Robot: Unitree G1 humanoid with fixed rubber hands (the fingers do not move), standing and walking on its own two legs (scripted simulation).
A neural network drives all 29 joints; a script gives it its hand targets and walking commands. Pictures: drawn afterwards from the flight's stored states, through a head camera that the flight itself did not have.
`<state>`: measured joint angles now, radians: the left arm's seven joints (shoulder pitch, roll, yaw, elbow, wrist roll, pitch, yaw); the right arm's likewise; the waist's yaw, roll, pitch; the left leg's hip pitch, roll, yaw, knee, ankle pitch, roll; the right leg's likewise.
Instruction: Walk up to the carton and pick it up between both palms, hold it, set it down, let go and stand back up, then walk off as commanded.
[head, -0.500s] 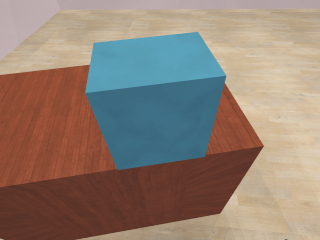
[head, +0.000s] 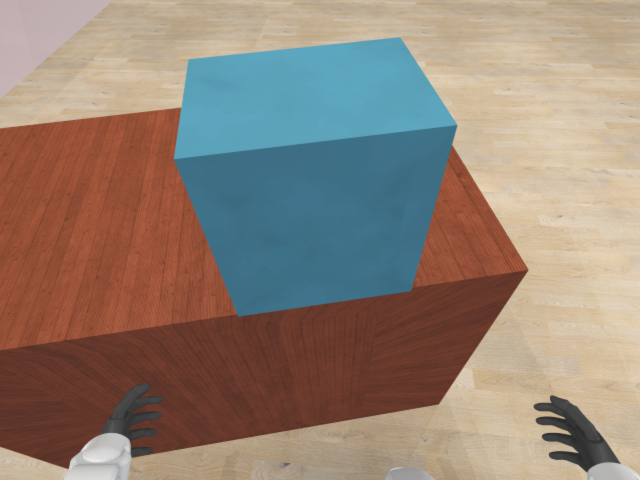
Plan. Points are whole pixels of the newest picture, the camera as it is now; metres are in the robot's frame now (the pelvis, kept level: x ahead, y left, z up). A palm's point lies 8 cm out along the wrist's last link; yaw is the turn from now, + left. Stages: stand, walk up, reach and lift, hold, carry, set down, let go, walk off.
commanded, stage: reach and lift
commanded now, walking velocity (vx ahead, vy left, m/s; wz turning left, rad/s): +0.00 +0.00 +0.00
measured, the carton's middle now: (312, 188) +0.47 +0.01 +0.10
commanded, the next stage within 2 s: none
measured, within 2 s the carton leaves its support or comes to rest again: neither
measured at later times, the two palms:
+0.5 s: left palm (98, 460) +0.17 +0.26 -0.01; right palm (595, 463) +0.14 -0.28 -0.02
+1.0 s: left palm (84, 417) +0.20 +0.26 +0.04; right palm (545, 389) +0.21 -0.23 +0.03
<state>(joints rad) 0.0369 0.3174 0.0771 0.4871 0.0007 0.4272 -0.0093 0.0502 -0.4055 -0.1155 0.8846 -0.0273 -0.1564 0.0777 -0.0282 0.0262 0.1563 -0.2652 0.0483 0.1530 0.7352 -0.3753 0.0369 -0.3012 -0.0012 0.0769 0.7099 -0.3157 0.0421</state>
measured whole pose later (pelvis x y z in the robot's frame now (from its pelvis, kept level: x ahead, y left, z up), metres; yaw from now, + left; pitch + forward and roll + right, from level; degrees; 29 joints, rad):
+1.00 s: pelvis +0.02 -0.01 +0.03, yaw +0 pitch -4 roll +0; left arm 0.32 0.36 0.10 0.10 -0.15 0.13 -0.08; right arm 0.37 -0.20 -0.03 -0.02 0.13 0.12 -0.10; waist 0.02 0.03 0.07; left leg -0.12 0.03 0.15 0.42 -0.24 0.02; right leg -0.16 0.00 0.08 0.41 -0.19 0.03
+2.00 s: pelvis +0.03 +0.01 +0.03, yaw +0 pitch -4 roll -1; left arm -0.04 0.37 0.17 -0.17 -0.24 0.52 -0.06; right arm 0.14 -0.20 -0.13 -0.34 0.31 0.43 -0.16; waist 0.02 0.03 0.05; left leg -0.10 0.04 0.15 0.42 -0.26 0.02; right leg -0.10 0.00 0.08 0.33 -0.16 0.04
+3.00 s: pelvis +0.02 +0.01 +0.03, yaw +0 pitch -4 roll -1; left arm -0.89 0.50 0.10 0.50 -0.24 0.69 -0.05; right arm -0.70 -0.34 -0.10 0.38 0.38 0.54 -0.15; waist -0.01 0.03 0.05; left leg -0.11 0.04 0.15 0.42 -0.25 0.03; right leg -0.10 0.00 0.08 0.32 -0.15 0.04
